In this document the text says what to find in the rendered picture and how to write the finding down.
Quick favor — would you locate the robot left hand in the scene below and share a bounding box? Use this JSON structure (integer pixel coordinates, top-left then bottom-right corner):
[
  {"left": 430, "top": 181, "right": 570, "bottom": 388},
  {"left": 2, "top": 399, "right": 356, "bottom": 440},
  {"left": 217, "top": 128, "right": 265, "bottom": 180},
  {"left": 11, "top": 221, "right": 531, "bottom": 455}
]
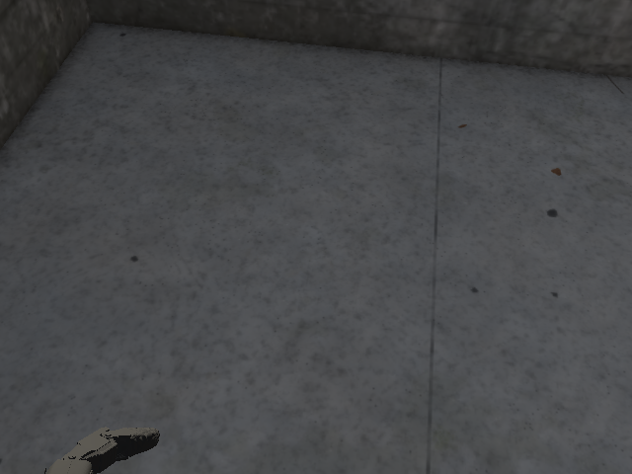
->
[{"left": 44, "top": 427, "right": 160, "bottom": 474}]

